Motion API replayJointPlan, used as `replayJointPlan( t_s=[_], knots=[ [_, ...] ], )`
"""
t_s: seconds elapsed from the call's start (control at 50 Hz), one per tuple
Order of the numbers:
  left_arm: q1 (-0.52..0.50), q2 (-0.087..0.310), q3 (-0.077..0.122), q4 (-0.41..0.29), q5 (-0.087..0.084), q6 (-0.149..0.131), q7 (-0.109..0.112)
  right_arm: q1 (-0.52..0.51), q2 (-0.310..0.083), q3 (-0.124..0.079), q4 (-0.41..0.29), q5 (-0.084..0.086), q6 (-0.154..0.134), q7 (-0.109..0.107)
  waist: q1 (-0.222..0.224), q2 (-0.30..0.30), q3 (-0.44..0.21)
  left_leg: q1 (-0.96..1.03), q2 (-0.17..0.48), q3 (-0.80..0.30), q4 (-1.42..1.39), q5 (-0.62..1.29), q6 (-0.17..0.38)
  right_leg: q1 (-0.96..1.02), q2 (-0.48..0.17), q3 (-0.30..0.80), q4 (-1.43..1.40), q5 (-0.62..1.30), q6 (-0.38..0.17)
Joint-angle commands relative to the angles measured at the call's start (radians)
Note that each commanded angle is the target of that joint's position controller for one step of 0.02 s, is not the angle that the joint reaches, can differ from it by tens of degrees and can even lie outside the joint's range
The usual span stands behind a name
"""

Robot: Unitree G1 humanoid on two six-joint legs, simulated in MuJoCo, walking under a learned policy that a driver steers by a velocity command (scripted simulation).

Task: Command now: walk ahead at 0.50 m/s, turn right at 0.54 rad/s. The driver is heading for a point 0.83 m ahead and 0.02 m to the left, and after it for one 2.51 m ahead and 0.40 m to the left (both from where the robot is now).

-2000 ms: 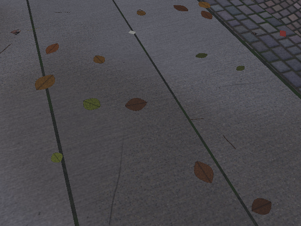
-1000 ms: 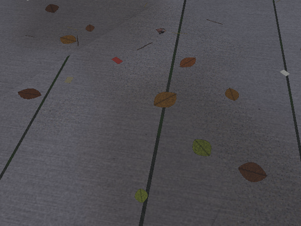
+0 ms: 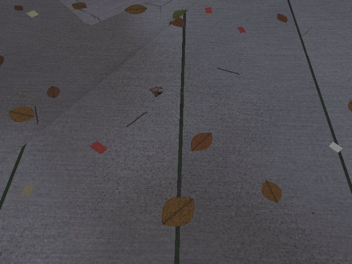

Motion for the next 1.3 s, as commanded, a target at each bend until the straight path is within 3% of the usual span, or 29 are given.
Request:
replayJointPlan(
  t_s=[0.02, 0.06, 0.14, 0.26, 0.32, 0.36, 0.38, 0.4, 0.42, 0.44, 0.46, 0.48, 0.5, 0.56, 0.66, 0.72, 0.78, 0.84, 0.88, 0.9, 0.92, 0.94, 0.96, 0.98, 1.02, 1.12, 1.2, 1.24, 1.3],
  knots=[
    [0.057, 0.109, 0.021, -0.037, -0.01, -0.032, 0.005, 0.062, -0.084, -0.017, -0.063, -0.023, 0.031, 0.007, -0.031, 0.011, -0.058, -0.136, 0.049, -0.034, -0.09, 0.012, -0.033, 0.118, -0.287, 0.346, -0.25, 0.337, -0.172],
    [0.081, 0.134, 0.027, -0.033, -0.01, -0.041, 0.003, 0.005, -0.082, -0.015, -0.088, -0.022, 0.045, 0.011, -0.024, -0.01, -0.038, -0.156, 0.052, -0.013, -0.185, 0.074, -0.053, 0.087, -0.255, 0.317, -0.268, 0.34, -0.156],
    [0.16, 0.14, 0.03, -0.025, -0.013, -0.036, 0.003, -0.166, -0.085, -0.011, -0.149, -0.015, 0.048, 0.016, 0.04, -0.053, -0.015, -0.223, 0.039, -0.002, -0.396, 0.249, -0.072, 0.139, -0.221, 0.323, -0.26, 0.322, -0.098],
    [0.252, 0.139, 0.025, -0.016, 0.002, -0.033, 0.015, -0.321, -0.088, 0.002, -0.205, -0.004, 0.031, 0.026, 0.108, -0.079, -0.019, -0.229, -0.01, 0.008, -0.601, 0.311, -0.045, 0.295, -0.246, 0.36, -0.186, 0.439, -0.075],
    [0.224, 0.148, 0.021, -0.017, 0.008, -0.04, 0.025, -0.271, -0.108, -0.002, -0.2, -0.002, 0.017, 0.027, 0.067, -0.095, -0.02, -0.076, -0.034, 0.004, -0.702, 0.261, 0.005, 0.299, -0.281, 0.377, -0.147, 0.52, -0.042],
    [0.186, 0.168, 0.022, -0.016, 0.008, -0.047, 0.021, -0.074, -0.149, -0.024, -0.136, -0.001, 0.004, 0.012, -0.025, -0.074, -0.096, 0.178, -0.086, 0.03, -0.781, 0.206, 0.05, 0.283, -0.243, 0.336, 0.043, 0.715, -0.008],
    [0.181, 0.151, 0.015, -0.019, 0.004, -0.054, 0.014, 0.066, -0.187, -0.038, -0.105, -0.011, -0.008, -0.001, -0.09, -0.034, -0.184, 0.388, -0.012, -0.039, -0.799, 0.198, 0.087, 0.19, -0.194, 0.294, 0.237, 0.615, 0.012],
    [0.231, 0.07, -0.007, -0.051, -0.016, -0.06, 0.01, 0.202, -0.27, -0.055, -0.103, -0.033, -0.01, -0.016, -0.108, 0.104, -0.332, 0.637, 0.244, -0.373, -0.82, 0.036, 0.16, -0.009, -0.11, 0.218, 0.541, 0.247, 0.044],
    [0.332, 0.076, -0.004, -0.04, -0.024, -0.054, 0.01, 0.201, -0.304, -0.075, -0.071, -0.016, 0.008, -0.007, -0.052, 0.305, -0.376, 0.708, 0.384, -0.773, -0.961, 0.002, 0.272, -0.226, 0.013, 0.149, 0.756, -0.318, 0.065],
    [0.269, 0.128, 0.001, -0.023, 0.009, -0.044, 0.016, 0.106, -0.213, -0.059, -0.094, 0.003, 0.017, 0.003, -0.03, 0.105, -0.204, 0.577, 0.346, -0.7, -0.979, -0.096, 0.261, -0.318, -0.064, 0.189, 0.819, -0.256, 0.057],
    [0.172, 0.115, -0.003, -0.038, 0.017, -0.044, 0.006, 0.044, -0.147, -0.045, -0.102, 0.01, 0.015, 0.008, -0.032, 0.011, -0.103, 0.454, 0.295, -0.544, -0.994, -0.062, 0.243, -0.318, -0.096, 0.188, 0.79, -0.181, 0.059],
    [0.133, 0.095, -0.008, -0.051, 0.016, -0.043, -0.001, 0.015, -0.117, -0.036, -0.094, 0.003, 0.012, 0.009, -0.012, 0.001, -0.051, 0.37, 0.242, -0.432, -1.023, 0.033, 0.211, -0.301, -0.129, 0.177, 0.732, -0.143, 0.061],
    [0.112, 0.091, -0.009, -0.061, 0.027, -0.036, -0.007, 0.025, -0.108, -0.031, -0.075, 0.005, 0.005, 0.007, 0.002, 0.039, -0.032, 0.327, 0.203, -0.352, -1.038, 0.127, 0.193, -0.283, -0.151, 0.17, 0.683, -0.132, 0.069],
    [0.132, 0.066, -0.018, -0.051, 0.036, -0.017, -0.02, 0.08, -0.114, -0.032, -0.031, 0.016, -0.019, 0.013, 0.023, 0.081, -0.049, 0.3, 0.168, -0.242, -1.06, 0.335, 0.199, -0.251, -0.16, 0.133, 0.634, -0.111, 0.092],
    [-0.08, 0.034, -0.041, -0.116, 0.033, -0.016, -0.032, 0.143, -0.118, -0.033, 0.017, 0.023, -0.018, 0.015, -0.007, 0.067, 0.0, 0.312, 0.125, -0.125, -1.13, 0.368, 0.196, -0.343, -0.218, 0.053, 0.407, 0.057, 0.13],
    [-0.187, 0.015, -0.056, -0.145, 0.023, -0.02, -0.035, 0.187, -0.134, -0.037, 0.043, 0.024, -0.016, 0.016, -0.036, 0.072, 0.008, 0.316, 0.112, -0.079, -1.123, 0.418, 0.178, -0.282, -0.206, 0.013, 0.238, 0.139, 0.132],
    [-0.253, 0.029, -0.055, -0.166, 0.02, -0.024, -0.029, 0.235, -0.145, -0.038, 0.069, 0.022, -0.011, 0.013, -0.053, 0.068, 0.016, 0.359, 0.14, -0.103, -1.08, 0.476, 0.172, -0.235, -0.186, 0.005, 0.15, 0.136, 0.121],
    [-0.22, 0.051, -0.047, -0.163, 0.021, -0.037, -0.017, 0.222, -0.171, -0.045, 0.079, 0.015, -0.001, 0.005, -0.02, 0.066, 0.005, 0.404, 0.168, -0.146, -0.987, 0.574, 0.159, -0.147, -0.158, 0.013, 0.078, 0.05, 0.098],
    [-0.003, 0.093, -0.024, -0.089, 0.036, -0.058, 0.001, 0.207, -0.163, -0.042, 0.082, 0.022, 0.002, 0.004, 0.076, 0.01, -0.105, 0.342, 0.099, -0.1, -0.729, 0.658, 0.126, 0.163, -0.139, 0.019, -0.03, 0.054, 0.062],
    [0.173, 0.17, -0.002, -0.063, 0.059, -0.069, 0.016, 0.187, -0.122, -0.03, 0.047, 0.03, -0.002, 0.006, 0.146, -0.084, -0.239, 0.178, 0.037, -0.054, -0.461, 0.42, 0.103, 0.408, -0.34, 0.225, -0.058, -0.056, 0.012],
    [0.213, 0.27, 0.024, -0.058, 0.063, -0.058, 0.019, 0.304, -0.005, -0.006, 0.024, 0.059, 0.002, 0.003, 0.101, -0.3, -0.352, -0.136, -0.111, 0.038, -0.154, -0.178, 0.066, 0.628, -0.605, 0.616, -0.154, -0.143, -0.091],
    [0.169, 0.195, 0.014, -0.067, 0.032, -0.045, 0.016, 0.258, -0.132, -0.038, 0.049, 0.028, 0.019, -0.008, 0.102, -0.146, -0.281, -0.21, -0.066, -0.043, -0.052, -0.184, 0.08, 0.517, -0.582, 0.666, -0.203, -0.242, -0.093],
    [0.08, 0.124, -0.007, -0.077, 0.025, -0.046, 0.014, 0.194, -0.132, -0.046, 0.038, 0.024, 0.022, 0.0, 0.064, -0.091, -0.143, -0.219, -0.022, -0.067, -0.054, -0.09, 0.086, 0.39, -0.53, 0.516, -0.23, -0.227, -0.064],
    [0.027, 0.081, -0.016, -0.078, 0.022, -0.053, 0.01, 0.162, -0.105, -0.042, 0.034, 0.024, 0.024, 0.007, 0.042, -0.085, -0.079, -0.194, 0.008, -0.062, -0.086, -0.024, 0.081, 0.291, -0.484, 0.396, -0.267, -0.12, -0.04],
    [0.01, 0.046, -0.025, -0.064, 0.016, -0.066, 0.016, 0.165, -0.084, -0.046, 0.041, 0.005, 0.048, 0.022, 0.001, -0.111, -0.034, -0.137, 0.035, -0.052, -0.122, 0.025, 0.063, 0.188, -0.416, 0.23, -0.305, 0.011, 0.009],
    [0.078, 0.057, -0.015, -0.018, 0.004, -0.095, 0.02, 0.053, -0.052, -0.046, -0.002, -0.003, 0.078, 0.046, -0.013, -0.084, -0.012, -0.234, 0.05, -0.03, -0.149, 0.159, 0.037, 0.204, -0.404, 0.059, -0.338, 0.22, -0.001],
    [0.108, 0.048, -0.018, 0.011, 0.009, -0.09, 0.022, -0.086, -0.033, -0.034, -0.056, -0.001, 0.076, 0.059, -0.002, -0.076, 0.034, -0.252, 0.041, 0.012, -0.343, 0.291, 0.025, 0.204, -0.376, -0.065, -0.326, 0.352, 0.005],
    [0.109, 0.063, -0.016, 0.019, 0.005, -0.086, 0.027, -0.145, -0.013, -0.021, -0.077, -0.003, 0.071, 0.064, 0.004, -0.082, 0.046, -0.165, 0.018, 0.072, -0.491, 0.341, 0.033, 0.184, -0.363, -0.14, -0.28, 0.523, 0.018],
    [0.144, 0.094, -0.009, 0.041, 0.002, -0.074, 0.037, -0.17, -0.026, -0.02, -0.094, -0.01, 0.069, 0.066, 0.015, -0.101, 0.017, -0.082, -0.027, 0.128, -0.591, 0.311, 0.063, 0.257, -0.378, -0.178, -0.182, 0.703, 0.035]
  ],
)
Next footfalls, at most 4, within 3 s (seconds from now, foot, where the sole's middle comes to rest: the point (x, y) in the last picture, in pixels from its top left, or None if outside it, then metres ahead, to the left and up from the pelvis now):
0.38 left None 0.40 0.11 -0.77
0.90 right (224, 229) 0.60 -0.15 -0.77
1.40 left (179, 172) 0.86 0.02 -0.77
1.98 right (219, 170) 0.86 -0.16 -0.77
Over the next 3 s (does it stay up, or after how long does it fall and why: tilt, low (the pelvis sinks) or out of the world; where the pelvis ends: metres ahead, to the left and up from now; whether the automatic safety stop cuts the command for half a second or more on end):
stays up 0.76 -0.08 0.01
